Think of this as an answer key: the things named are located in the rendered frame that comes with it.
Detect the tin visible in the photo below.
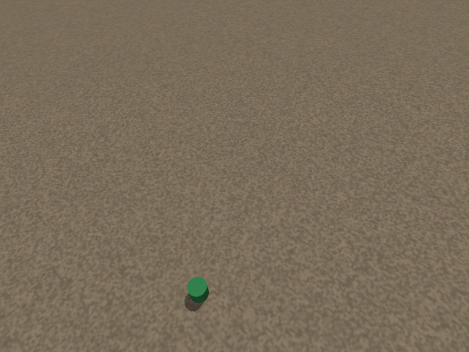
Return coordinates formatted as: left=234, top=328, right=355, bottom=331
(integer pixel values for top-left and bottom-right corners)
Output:
left=188, top=277, right=209, bottom=303

